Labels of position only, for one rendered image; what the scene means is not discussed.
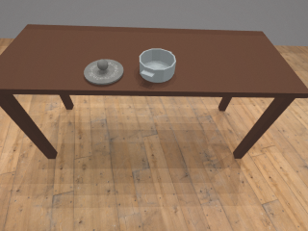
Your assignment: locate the lid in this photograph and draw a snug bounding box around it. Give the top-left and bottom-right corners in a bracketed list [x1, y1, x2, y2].
[84, 59, 124, 85]

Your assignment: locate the knob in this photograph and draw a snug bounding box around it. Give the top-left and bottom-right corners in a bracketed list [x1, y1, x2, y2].
[97, 59, 109, 70]

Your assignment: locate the pot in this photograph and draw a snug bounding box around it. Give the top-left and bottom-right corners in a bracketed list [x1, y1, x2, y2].
[140, 48, 176, 83]

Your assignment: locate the table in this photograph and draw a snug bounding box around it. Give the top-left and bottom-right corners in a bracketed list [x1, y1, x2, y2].
[0, 24, 308, 160]

